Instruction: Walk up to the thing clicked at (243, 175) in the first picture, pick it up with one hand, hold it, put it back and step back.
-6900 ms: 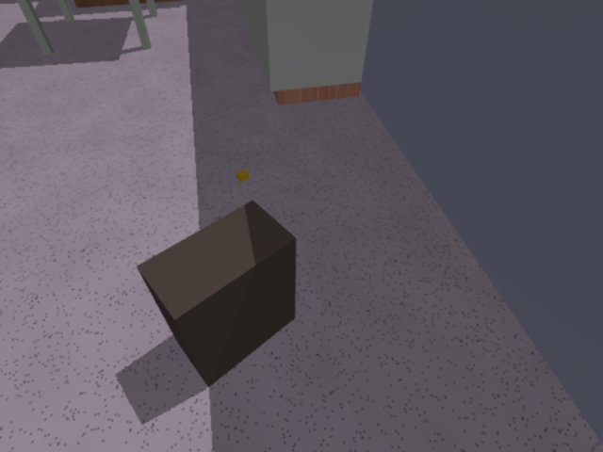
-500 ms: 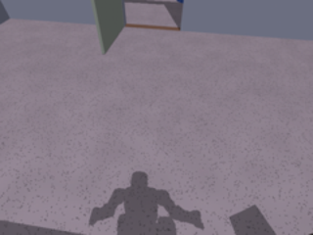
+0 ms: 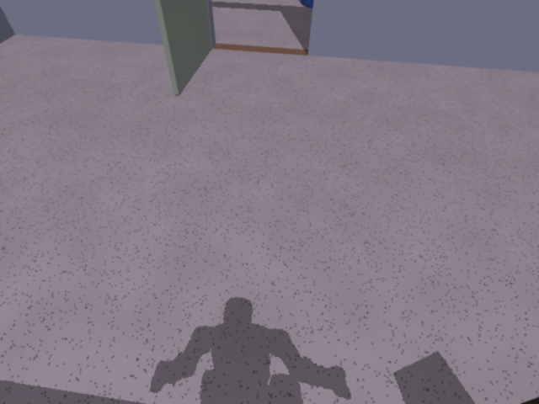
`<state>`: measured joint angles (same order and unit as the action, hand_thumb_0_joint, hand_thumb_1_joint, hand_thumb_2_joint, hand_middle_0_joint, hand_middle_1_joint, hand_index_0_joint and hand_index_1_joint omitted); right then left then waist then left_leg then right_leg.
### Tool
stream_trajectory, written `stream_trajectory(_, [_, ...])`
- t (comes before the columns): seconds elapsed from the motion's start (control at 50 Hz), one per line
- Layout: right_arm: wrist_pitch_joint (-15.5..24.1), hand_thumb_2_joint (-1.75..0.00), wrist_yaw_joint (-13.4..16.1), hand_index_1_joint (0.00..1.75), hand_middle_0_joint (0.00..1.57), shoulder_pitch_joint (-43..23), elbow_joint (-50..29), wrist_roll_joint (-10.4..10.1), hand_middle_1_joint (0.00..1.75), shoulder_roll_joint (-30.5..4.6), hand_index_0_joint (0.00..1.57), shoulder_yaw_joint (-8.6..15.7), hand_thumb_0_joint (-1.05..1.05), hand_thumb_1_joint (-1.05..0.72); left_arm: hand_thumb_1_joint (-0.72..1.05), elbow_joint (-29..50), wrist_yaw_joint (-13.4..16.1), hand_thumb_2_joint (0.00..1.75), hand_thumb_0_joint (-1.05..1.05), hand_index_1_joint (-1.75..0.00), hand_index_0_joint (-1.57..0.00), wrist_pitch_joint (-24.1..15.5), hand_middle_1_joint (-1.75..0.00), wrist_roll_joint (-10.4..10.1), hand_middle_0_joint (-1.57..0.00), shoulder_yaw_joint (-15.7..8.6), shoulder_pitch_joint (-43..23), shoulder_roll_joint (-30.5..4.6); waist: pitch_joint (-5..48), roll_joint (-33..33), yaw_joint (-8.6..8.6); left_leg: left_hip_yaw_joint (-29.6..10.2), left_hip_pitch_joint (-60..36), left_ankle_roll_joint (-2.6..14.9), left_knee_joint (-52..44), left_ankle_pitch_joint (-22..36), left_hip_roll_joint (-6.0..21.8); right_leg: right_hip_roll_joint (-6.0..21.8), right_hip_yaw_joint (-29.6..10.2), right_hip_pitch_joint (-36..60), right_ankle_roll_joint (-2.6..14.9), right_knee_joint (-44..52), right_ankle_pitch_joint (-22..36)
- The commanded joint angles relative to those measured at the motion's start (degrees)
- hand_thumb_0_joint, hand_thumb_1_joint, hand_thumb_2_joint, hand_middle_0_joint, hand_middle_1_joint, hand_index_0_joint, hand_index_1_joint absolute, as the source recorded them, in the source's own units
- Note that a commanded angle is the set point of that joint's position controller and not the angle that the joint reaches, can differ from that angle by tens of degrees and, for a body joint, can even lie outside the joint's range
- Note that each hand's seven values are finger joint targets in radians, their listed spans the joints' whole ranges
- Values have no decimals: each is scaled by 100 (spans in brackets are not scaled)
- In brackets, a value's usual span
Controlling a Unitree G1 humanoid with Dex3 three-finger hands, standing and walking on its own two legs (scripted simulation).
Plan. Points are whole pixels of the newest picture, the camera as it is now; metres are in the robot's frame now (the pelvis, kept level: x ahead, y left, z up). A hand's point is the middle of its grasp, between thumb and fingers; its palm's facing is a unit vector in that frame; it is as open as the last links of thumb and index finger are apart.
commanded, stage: stand
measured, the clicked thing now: out of the picture -0.14 -1.47 -0.77
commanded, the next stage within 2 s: walk up in 0.22 s
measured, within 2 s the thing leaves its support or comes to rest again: neither
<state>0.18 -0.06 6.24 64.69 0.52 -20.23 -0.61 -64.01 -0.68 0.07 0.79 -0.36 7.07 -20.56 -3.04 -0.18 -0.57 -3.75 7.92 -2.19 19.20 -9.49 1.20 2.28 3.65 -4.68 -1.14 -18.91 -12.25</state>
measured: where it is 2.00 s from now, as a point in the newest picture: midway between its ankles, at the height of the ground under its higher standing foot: (261, 400)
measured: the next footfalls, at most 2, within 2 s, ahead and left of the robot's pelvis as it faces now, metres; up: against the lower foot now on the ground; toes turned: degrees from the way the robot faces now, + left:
left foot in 0.48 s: +0.14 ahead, +0.16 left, +0.00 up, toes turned +5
right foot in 0.90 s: +0.32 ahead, -0.11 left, +0.00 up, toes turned -13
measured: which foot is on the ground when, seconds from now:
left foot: down 0.00-0.28, up 0.30-0.46, down 0.48-0.94, up 0.96-1.00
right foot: down 0.00-0.48, up 0.50-0.88, down 0.90-1.00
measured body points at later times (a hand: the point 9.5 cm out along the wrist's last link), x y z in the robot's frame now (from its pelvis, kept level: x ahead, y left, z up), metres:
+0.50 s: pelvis +0.05 +0.04 -0.02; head +0.06 +0.06 +0.43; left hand +0.05 +0.37 -0.15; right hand +0.13 -0.29 -0.12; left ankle +0.10 +0.16 -0.75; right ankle -0.02 -0.12 -0.74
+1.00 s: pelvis +0.22 +0.00 -0.03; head +0.23 -0.03 +0.42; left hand +0.35 +0.31 -0.11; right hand +0.22 -0.31 -0.17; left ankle +0.12 +0.16 -0.69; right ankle +0.28 -0.10 -0.75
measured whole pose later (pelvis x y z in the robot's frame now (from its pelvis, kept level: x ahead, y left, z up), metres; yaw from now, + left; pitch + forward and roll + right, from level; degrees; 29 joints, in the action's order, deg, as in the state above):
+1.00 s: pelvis +0.22 +0.00 -0.03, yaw -9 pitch -4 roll +2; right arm 0.9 -1.7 17.0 49.2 1.1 -22.7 3.1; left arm -47.9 -3.5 -2.8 0.6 -4.0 14.6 -21.5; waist -7.0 -3.0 -0.4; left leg 4.5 9.6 0.8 56.7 -29.7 2.9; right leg 1.8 3.2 -21.7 3.0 -40.7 -14.9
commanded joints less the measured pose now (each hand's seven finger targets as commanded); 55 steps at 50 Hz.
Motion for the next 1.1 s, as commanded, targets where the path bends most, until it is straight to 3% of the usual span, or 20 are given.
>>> stream_trajectory(0.0, [112,-90,70,30,20,-186,-351,-4,30,-1241,20,236,0,-90,90,337,85,90,0,-30,-20,-135,-30,-21,-20,-251,-160,-1249,415,60,18,-343,-53,260,-201,943,537,578,-481,32,193,336,541])
stream_trajectory(0.18, [114,-90,68,30,20,-159,-340,-1,30,-1254,20,232,0,-90,90,336,82,90,0,-30,-20,-140,-30,-28,-20,-235,-154,-1229,382,1,11,-339,0,273,-216,862,536,585,-522,38,191,344,514])
stream_trajectory(0.2, [153,-90,-67,30,20,172,-596,67,30,-1528,20,519,0,-90,90,576,-34,90,0,-30,-20,-191,-30,53,-20,-621,240,-1612,830,100,-71,-253,134,615,155,-1709,164,288,-381,431,456,-7,-1948])
stream_trajectory(0.22, [139,-90,-114,30,20,116,-644,133,30,-1547,20,561,0,-90,90,555,-71,90,0,-30,-20,-189,-30,123,-20,-661,417,-1645,429,144,-181,-268,936,625,280,-2670,141,477,-707,357,623,25,-2902])
stream_trajectory(0.26, [105,-90,-177,30,20,-466,-948,142,30,-1348,20,558,0,-90,90,588,-81,90,0,-30,-20,-193,-30,155,-20,-816,650,-1906,-324,956,-491,445,2190,397,1813,-1827,-218,1480,-1847,336,1064,1087,-3595])
stream_trajectory(0.3, [157,-90,-188,30,20,-400,-1089,166,30,-1354,20,626,0,-90,90,814,-65,90,0,-30,-20,-272,-30,178,-20,-892,641,-1984,-800,720,-525,138,2854,279,2494,-1651,275,2186,-2302,401,1562,1302,-2593])
stream_trajectory(0.36, [260,-90,-298,30,20,-107,-1159,162,30,-1252,20,657,0,-90,90,955,-99,90,0,-30,-20,-293,-30,172,-20,-857,514,-1796,-502,722,-286,214,2174,311,2071,-1710,342,1521,-1400,254,1331,993,-1901])
stream_trajectory(0.44, [361,-90,-251,30,20,1333,-884,243,30,-1416,20,936,0,-90,90,1403,-197,90,0,-30,-20,-180,-30,93,-20,-681,44,-1362,-37,172,658,655,-1322,223,606,-330,-13,618,-568,-2165,745,-963,-1020])
stream_trajectory(0.46, [386,-90,-165,30,20,1862,-824,305,30,-1816,20,1091,0,-90,90,1435,-210,90,0,-30,-20,-166,-30,76,-20,-546,444,-938,338,-1343,891,-401,-2102,391,-133,-1358,688,-59,-57,-2888,570,-2911,-1395])
stream_trajectory(0.48, [426,-90,-119,30,20,1763,-992,366,30,-2271,20,1142,0,-90,90,1459,-166,90,0,-30,-20,-125,-30,61,-20,-468,791,-679,368,-2017,723,-2687,-1797,774,-930,-2866,2067,-703,-484,-3722,413,-4330,-2148])
stream_trajectory(0.5, [430,-90,-122,30,20,1185,-1252,224,30,-2267,20,1128,0,-90,90,1348,-113,90,0,-30,-20,-82,-30,68,-20,-604,729,-1290,255,-965,594,-3045,-689,1145,-1180,-3629,2408,-299,-1104,-3057,483,-4526,-1918])
stream_trajectory(0.6, [501,-90,-123,30,20,599,-1663,117,30,-1577,20,870,0,-90,90,1091,-222,90,0,-30,-20,-117,-30,-54,-20,-644,1428,-1452,-306,-861,95,-451,-255,1060,-807,-1197,1511,294,-894,-2692,282,-3920,-508])
stream_trajectory(0.72, [522,-90,-123,30,20,1002,-1861,81,30,-1662,20,894,0,-90,90,1607,-346,90,0,-30,-20,-143,-30,10,-20,-569,841,-1175,-451,-647,287,542,-611,1301,-493,885,1512,375,-451,-2597,142,-2425,-106])
stream_trajectory(0.84, [407,-90,-116,30,20,823,-2217,95,30,-1759,20,902,0,-90,90,1699,-376,90,0,-30,-20,-187,-30,23,-20,-638,937,-1188,-192,-555,105,774,198,1167,239,131,1425,105,134,-1164,385,-1837,-4])
stream_trajectory(0.86, [393,-90,-111,30,20,762,-2273,79,30,-1738,20,873,0,-90,90,1624,-340,90,0,-30,-20,-216,-30,22,-20,-698,1338,-1244,4,-325,-180,821,325,1072,822,446,1407,37,113,-621,442,-1663,127])
stream_trajectory(0.9, [382,-90,-113,30,20,1215,-2351,31,30,-1158,20,656,0,-90,90,1455,-170,90,0,-30,-20,-351,-30,24,-20,-946,2367,-1855,742,1666,-646,1243,991,667,3652,288,497,414,-1122,735,717,-689,-755])
stream_trajectory(0.92, [343,-90,-136,30,20,1453,-2414,-27,30,-977,20,559,0,-90,90,1645,-103,90,0,-30,-20,-388,-30,-6,-20,-995,2258,-2236,592,2229,-480,1097,2410,352,4539,-1897,-383,1696,-3768,1124,1355,205,-820])
stream_trajectory(0.94, [275,-90,-87,30,20,1263,-2348,21,30,-1496,20,665,0,-90,90,1731,-114,90,0,-30,-20,-372,-30,-97,-20,-1026,2171,-2298,372,1628,-550,472,2482,351,4948,-2344,-81,2033,-4502,730,1831,309,-727])
stream_trajectory(1.02, [211,-90,-104,30,20,1375,-2066,-71,30,-1332,20,628,0,-90,90,1968,12,90,0,-30,-20,-412,-30,-197,-20,-809,1449,-1674,45,825,-42,90,2150,416,4682,-1367,430,1172,-2298,-241,1272,37,764])
stream_trajectory(1.08, [129,-90,-144,30,20,1428,-2059,36,30,-1223,20,622,0,-90,90,2083,35,90,0,-30,-20,-493,-30,-123,-20,-692,1371,-1518,45,676,44,343,1770,303,4347,-869,380,847,-1606,-785,1243,1,1696])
